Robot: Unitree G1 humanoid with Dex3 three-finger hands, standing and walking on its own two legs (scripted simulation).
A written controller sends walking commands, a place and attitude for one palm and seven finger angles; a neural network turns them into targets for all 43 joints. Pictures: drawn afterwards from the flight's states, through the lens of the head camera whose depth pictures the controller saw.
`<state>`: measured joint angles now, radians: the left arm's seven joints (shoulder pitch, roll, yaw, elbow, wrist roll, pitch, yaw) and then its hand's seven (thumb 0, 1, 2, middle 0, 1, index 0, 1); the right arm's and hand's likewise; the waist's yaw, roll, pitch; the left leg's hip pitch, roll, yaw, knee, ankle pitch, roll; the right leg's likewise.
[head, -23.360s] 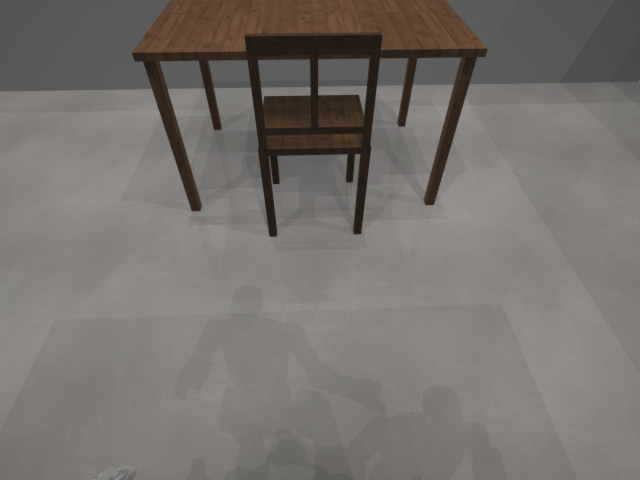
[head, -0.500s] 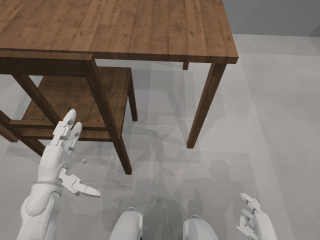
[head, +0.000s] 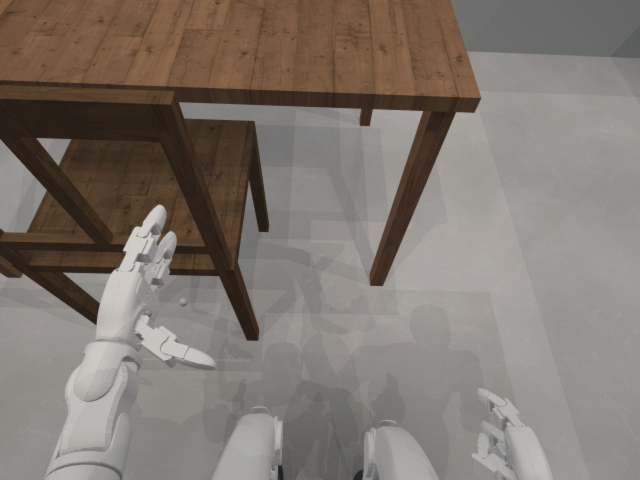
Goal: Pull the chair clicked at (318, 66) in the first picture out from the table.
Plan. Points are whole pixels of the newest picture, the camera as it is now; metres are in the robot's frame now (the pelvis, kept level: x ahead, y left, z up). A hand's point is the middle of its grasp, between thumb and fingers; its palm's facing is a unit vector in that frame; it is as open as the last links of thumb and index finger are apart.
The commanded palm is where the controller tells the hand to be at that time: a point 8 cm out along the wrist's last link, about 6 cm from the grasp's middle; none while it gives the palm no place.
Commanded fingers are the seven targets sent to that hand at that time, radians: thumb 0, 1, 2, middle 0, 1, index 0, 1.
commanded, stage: aim the fingers beside a spindle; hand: left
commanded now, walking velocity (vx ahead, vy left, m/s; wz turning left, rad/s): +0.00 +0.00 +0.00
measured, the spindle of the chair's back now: (67, 195) +0.47 +0.38 +0.01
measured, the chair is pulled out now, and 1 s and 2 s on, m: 0.00 0.00 0.00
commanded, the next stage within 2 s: none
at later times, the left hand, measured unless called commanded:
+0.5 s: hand (187, 293) +0.32 +0.17 +0.03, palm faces +0.02 -1.00 -0.07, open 16.9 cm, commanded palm +0.30 +0.23 +0.03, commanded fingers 0.00 -0.50 0.30 -0.06 -0.08 -0.06 -0.08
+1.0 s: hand (178, 302) +0.32 +0.19 +0.02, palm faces +0.01 -1.00 -0.04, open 16.9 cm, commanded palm +0.30 +0.23 +0.03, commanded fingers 0.00 -0.50 0.30 -0.06 -0.08 -0.06 -0.08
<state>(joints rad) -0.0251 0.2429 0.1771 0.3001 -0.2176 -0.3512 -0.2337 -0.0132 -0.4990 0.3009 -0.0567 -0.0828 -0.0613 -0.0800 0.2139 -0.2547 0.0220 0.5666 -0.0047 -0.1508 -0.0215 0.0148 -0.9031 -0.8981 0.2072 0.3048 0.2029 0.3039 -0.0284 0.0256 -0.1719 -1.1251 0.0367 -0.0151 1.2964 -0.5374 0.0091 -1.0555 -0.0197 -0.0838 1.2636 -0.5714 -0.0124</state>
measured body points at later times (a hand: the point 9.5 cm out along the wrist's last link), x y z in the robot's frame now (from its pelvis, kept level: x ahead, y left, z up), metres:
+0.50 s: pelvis +0.00 +0.00 +0.00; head +0.09 +0.00 +0.44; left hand +0.32 +0.23 +0.04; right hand +0.15 -0.25 -0.11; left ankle +0.04 +0.11 -0.62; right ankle +0.02 -0.12 -0.62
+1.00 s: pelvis +0.00 +0.00 -0.01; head +0.10 +0.01 +0.43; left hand +0.31 +0.24 +0.02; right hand +0.16 -0.25 -0.10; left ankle +0.04 +0.11 -0.62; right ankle +0.02 -0.12 -0.62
